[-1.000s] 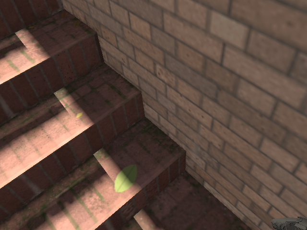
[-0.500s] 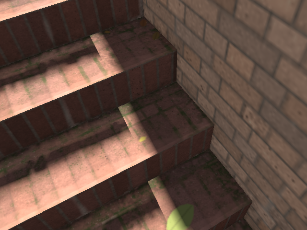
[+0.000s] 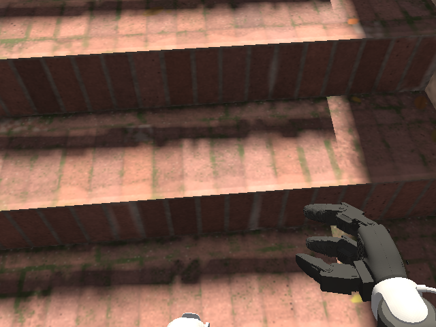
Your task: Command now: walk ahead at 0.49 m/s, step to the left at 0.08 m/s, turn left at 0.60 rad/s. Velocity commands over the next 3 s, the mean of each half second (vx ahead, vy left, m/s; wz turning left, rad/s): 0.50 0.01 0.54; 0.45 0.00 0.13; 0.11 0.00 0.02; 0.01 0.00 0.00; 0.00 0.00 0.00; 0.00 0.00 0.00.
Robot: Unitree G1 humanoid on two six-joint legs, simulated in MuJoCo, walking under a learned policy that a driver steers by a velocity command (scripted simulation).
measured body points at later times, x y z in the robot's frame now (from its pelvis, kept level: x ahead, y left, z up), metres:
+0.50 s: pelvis +0.30 +0.09 +0.23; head +0.31 +0.13 +0.68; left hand +0.47 +0.34 +0.15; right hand +0.36 -0.15 +0.10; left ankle +0.16 +0.12 -0.45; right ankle +0.39 +0.02 -0.41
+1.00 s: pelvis +0.57 +0.26 +0.44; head +0.57 +0.27 +0.89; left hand +0.53 +0.50 +0.29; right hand +0.77 +0.10 +0.31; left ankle +0.61 +0.38 -0.23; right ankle +0.53 +0.08 -0.08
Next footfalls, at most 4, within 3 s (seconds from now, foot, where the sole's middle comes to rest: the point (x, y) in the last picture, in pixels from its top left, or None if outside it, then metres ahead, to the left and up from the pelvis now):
0.44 right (235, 287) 0.43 0.03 -0.44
0.84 left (76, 156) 0.65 0.40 -0.27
1.36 right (166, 22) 0.92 0.22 -0.10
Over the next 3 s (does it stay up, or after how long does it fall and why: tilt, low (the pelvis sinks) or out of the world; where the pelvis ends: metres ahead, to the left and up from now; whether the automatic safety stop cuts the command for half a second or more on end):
stays up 0.77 0.29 0.50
